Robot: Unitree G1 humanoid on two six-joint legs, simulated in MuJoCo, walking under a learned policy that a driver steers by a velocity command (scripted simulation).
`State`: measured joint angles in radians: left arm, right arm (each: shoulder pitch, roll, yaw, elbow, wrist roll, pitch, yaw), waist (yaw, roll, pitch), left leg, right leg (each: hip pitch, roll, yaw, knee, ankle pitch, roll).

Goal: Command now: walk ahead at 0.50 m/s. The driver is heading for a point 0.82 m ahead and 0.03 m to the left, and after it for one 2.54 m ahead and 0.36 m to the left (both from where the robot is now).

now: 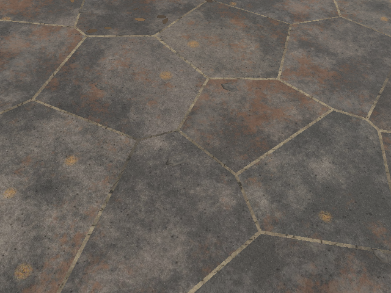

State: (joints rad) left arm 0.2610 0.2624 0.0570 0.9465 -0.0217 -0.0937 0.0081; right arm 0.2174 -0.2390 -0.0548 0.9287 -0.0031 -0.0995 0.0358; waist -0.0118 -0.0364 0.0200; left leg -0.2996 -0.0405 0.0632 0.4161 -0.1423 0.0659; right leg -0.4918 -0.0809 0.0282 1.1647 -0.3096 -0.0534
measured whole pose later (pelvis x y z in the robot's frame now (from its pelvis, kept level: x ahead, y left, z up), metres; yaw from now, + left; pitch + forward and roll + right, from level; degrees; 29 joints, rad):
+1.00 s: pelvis +0.55 -0.01 -0.02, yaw +0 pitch +2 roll -1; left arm 0.39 0.26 0.07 1.03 -0.01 -0.06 0.01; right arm 0.01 -0.23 -0.06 0.86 0.01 -0.10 0.03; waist 0.05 0.00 0.02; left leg -0.50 0.02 0.04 0.55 -0.09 0.06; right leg -0.02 -0.02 -0.03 0.56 -0.45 0.00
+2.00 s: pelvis +0.75 -0.02 -0.01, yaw +0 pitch -1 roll +0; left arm 0.07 0.21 0.06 1.05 0.00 0.01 0.03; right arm 0.27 -0.19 -0.02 1.12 -0.01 0.00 -0.04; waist -0.02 0.00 0.04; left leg -0.10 0.01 0.04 0.51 -0.40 0.00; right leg -0.34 0.01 -0.02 0.53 -0.17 -0.03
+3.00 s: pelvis +0.75 -0.02 -0.01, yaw +0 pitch -1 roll +0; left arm 0.12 0.20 0.04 1.12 -0.01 0.02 0.04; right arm 0.38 -0.15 -0.02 1.10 -0.01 -0.02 -0.04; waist 0.00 0.00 0.04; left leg -0.09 0.00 0.05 0.49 -0.39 0.01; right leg -0.34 0.00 -0.01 0.51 -0.17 -0.01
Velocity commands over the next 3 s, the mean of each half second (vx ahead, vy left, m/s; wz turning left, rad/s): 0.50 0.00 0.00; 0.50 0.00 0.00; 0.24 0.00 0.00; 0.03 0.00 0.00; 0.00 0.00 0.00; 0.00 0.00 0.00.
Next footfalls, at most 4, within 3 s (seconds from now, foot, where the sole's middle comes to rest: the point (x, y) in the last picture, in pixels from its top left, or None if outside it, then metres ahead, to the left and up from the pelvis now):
0.40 right None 0.41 -0.15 -0.78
0.98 left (169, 230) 0.71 0.09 -0.78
1.42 right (226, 197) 0.86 -0.13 -0.78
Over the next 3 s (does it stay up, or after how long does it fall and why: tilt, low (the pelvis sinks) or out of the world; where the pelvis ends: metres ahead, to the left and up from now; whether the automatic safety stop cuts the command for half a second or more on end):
stays up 0.75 -0.02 -0.01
